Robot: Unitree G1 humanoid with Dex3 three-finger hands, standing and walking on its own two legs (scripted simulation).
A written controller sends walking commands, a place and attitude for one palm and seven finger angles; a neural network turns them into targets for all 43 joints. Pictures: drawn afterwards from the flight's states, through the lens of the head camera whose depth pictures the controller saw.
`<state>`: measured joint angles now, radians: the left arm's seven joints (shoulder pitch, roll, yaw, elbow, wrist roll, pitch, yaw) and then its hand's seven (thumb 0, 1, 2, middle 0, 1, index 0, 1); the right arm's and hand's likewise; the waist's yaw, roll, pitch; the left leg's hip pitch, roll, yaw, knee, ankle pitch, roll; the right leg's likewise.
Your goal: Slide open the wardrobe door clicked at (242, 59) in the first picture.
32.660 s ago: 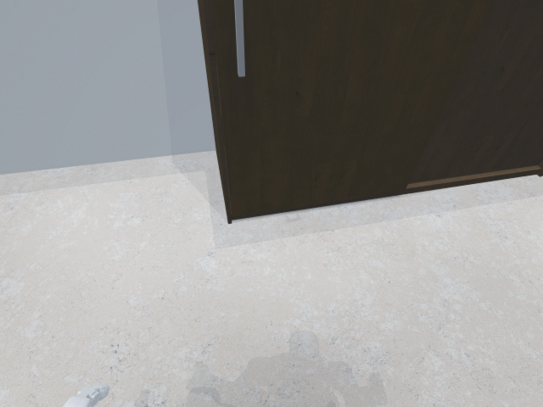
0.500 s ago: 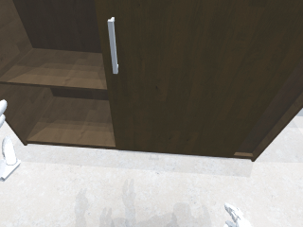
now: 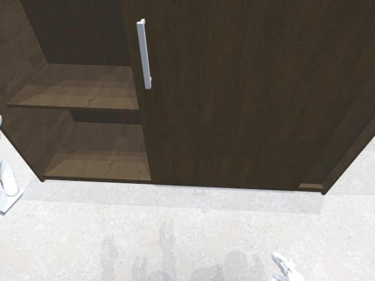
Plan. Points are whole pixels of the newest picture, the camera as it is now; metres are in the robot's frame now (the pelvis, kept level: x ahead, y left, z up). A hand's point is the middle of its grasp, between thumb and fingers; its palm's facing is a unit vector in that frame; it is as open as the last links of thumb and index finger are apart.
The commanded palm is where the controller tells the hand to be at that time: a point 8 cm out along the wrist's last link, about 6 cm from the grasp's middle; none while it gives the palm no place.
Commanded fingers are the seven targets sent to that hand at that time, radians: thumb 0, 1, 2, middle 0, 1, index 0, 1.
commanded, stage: let the arm hang, fingers relaxed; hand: left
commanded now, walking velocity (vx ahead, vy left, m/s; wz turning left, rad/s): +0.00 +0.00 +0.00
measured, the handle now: (145, 55) +0.79 +0.18 +0.12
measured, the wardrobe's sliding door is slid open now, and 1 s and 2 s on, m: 0.70 0.70 0.70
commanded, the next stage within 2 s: look to check the result in 1.14 s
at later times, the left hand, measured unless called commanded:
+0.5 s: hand out of the picture +0.00 +0.22 -0.16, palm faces +0.05 -0.97 -0.22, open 7.1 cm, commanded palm none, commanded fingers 0.00 0.90 0.90 -0.20 -0.30 -0.20 -0.30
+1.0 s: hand out of the picture +0.09 +0.29 -0.13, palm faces +0.02 -0.95 -0.31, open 7.4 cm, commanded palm none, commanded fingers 0.00 0.90 0.90 -0.20 -0.30 -0.20 -0.30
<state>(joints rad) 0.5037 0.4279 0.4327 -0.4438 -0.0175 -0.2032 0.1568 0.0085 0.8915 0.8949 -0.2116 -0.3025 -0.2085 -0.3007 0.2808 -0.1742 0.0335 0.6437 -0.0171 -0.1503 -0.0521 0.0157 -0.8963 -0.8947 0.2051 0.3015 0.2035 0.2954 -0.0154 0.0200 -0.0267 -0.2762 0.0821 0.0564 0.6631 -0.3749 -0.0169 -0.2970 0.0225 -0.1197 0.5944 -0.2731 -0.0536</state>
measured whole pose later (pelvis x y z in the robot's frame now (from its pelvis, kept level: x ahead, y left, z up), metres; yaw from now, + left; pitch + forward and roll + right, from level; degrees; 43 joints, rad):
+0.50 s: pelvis -0.01 +0.01 +0.01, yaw +4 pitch -1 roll -1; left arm 0.28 0.25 0.01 0.99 0.02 0.02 0.00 -0.01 0.97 0.89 -0.21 -0.30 -0.21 -0.30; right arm 0.23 -0.23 0.00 0.97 -0.03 0.04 0.00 0.01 -0.90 -0.89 0.20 0.30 0.20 0.29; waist 0.00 -0.02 0.07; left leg -0.27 0.05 0.08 0.53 -0.25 0.00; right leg -0.25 -0.01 -0.13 0.49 -0.23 -0.04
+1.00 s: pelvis +0.00 +0.05 +0.02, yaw +3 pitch -2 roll +0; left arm 0.10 0.31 0.00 1.11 0.01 -0.02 0.00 0.00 0.91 0.89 -0.20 -0.30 -0.20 -0.30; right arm 0.16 -0.30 0.00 1.11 -0.02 -0.01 0.00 0.01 -0.90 -0.89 0.20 0.30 0.20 0.29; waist -0.02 0.00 0.02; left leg -0.14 -0.01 0.12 0.35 -0.18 0.05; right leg -0.15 -0.05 -0.09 0.34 -0.16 0.02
